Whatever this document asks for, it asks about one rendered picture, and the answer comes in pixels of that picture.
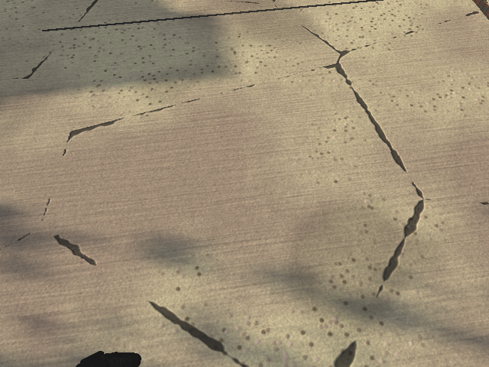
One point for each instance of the robot left hand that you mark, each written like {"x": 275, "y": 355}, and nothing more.
{"x": 114, "y": 359}

